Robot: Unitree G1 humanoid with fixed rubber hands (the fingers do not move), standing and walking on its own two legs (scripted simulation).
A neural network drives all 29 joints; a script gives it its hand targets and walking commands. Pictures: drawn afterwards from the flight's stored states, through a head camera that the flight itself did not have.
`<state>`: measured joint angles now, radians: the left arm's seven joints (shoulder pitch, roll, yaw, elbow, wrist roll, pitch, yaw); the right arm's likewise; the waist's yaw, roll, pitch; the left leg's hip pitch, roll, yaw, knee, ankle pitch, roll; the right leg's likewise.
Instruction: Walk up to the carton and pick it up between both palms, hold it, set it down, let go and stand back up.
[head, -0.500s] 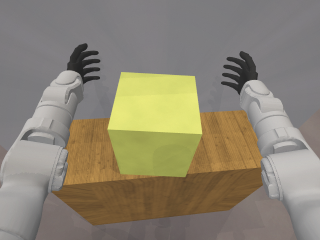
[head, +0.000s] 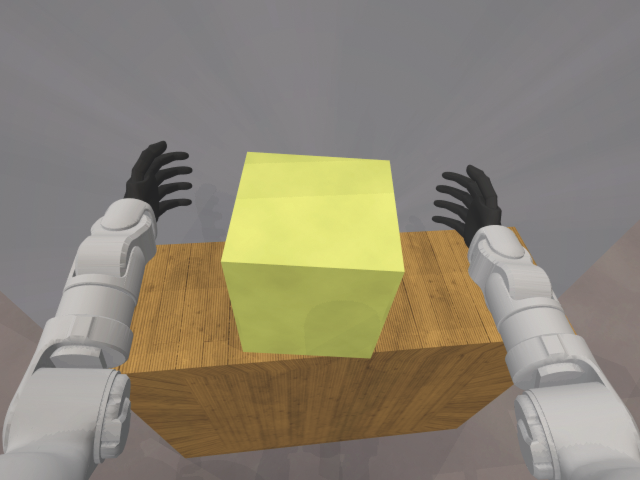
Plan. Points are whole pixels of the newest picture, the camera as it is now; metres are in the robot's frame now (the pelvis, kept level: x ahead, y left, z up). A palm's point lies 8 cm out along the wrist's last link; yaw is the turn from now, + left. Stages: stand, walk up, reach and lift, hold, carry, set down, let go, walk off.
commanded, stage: set down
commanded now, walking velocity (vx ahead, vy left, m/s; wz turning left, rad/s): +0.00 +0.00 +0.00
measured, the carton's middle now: (312, 261) +0.42 +0.03 -0.01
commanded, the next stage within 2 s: none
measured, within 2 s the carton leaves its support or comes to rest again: neither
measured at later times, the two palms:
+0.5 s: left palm (153, 279) +0.33 +0.23 +0.05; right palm (478, 303) +0.33 -0.19 +0.05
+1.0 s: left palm (146, 346) +0.27 +0.23 -0.01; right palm (478, 367) +0.26 -0.20 -0.01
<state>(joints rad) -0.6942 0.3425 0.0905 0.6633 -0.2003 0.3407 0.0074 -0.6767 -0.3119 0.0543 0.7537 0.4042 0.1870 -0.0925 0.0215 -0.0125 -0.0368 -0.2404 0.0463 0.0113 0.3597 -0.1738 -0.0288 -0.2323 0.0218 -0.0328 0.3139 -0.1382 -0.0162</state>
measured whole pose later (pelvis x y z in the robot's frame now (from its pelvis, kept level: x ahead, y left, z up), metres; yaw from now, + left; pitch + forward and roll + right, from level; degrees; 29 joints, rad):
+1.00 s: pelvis +0.01 +0.01 +0.00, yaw -1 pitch +0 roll +0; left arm -0.05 0.23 -0.02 0.60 -0.19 -0.25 0.04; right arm -0.04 -0.21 0.04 0.63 0.28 -0.27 0.00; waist 0.02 -0.01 0.00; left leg -0.19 0.03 0.03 0.40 -0.22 -0.01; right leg -0.20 0.00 -0.01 0.39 -0.20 -0.01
